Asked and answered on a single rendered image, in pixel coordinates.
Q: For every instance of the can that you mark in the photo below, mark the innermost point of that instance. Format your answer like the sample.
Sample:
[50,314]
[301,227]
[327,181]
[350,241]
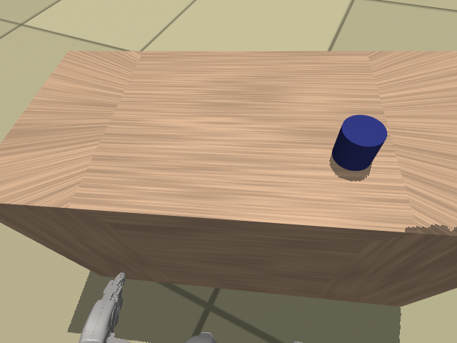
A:
[358,142]

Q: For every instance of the left robot hand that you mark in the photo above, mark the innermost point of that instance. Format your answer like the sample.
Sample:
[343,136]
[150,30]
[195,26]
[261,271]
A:
[104,316]

